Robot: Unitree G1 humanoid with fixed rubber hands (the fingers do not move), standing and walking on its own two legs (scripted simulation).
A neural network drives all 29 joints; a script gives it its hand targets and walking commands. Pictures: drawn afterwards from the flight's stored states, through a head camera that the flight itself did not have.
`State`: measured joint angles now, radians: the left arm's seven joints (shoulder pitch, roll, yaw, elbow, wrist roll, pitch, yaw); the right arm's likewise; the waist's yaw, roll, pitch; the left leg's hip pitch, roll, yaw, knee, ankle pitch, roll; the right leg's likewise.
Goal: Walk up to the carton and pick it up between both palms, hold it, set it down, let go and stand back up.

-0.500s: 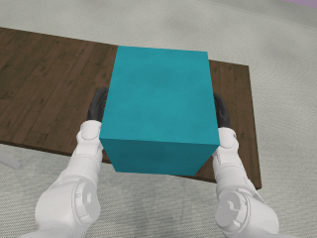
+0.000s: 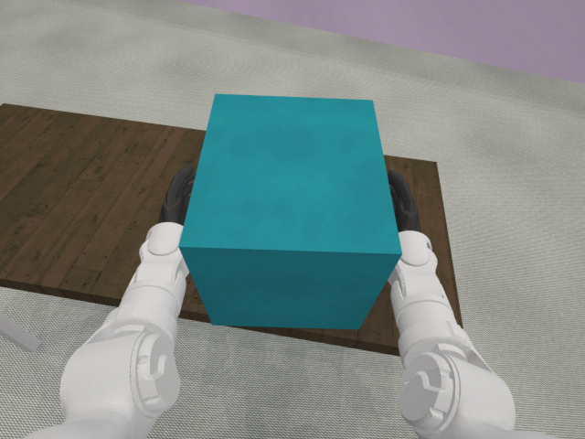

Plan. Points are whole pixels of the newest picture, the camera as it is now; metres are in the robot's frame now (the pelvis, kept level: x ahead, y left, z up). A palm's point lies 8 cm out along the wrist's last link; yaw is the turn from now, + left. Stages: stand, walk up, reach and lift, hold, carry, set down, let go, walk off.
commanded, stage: reach and lift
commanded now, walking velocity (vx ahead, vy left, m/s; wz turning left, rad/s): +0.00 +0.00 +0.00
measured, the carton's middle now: (290, 216) +0.45 -0.02 +0.05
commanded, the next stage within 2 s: none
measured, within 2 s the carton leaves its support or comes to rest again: neither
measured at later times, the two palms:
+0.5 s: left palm (171, 233) +0.40 +0.14 +0.09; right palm (413, 235) +0.37 -0.18 +0.09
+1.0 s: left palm (159, 245) +0.37 +0.15 +0.10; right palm (418, 247) +0.34 -0.18 +0.11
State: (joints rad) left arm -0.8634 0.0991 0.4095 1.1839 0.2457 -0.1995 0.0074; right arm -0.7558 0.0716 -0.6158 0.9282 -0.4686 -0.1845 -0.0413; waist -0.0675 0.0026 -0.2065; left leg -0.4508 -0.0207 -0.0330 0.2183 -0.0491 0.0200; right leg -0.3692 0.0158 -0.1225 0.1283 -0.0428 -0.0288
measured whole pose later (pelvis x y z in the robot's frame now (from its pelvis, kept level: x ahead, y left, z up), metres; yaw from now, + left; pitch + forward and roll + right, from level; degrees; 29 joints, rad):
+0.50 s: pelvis +0.00 -0.01 +0.00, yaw +0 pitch +7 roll -1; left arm -0.71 0.08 0.29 0.98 0.15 -0.03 0.02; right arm -0.65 0.04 -0.39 0.89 -0.22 -0.08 -0.09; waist -0.07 -0.01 -0.15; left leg -0.29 -0.01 -0.04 0.26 -0.09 0.01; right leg -0.21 0.02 -0.12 0.16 -0.08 -0.04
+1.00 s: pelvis -0.01 +0.00 +0.00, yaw +0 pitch -1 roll -1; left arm -0.52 0.04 0.22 0.46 0.17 0.31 0.00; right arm -0.50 0.01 -0.17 0.62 -0.02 0.09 -0.12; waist -0.07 -0.05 -0.02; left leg -0.16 -0.01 -0.03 0.30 -0.13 0.02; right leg -0.06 0.03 -0.12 0.17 -0.10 -0.03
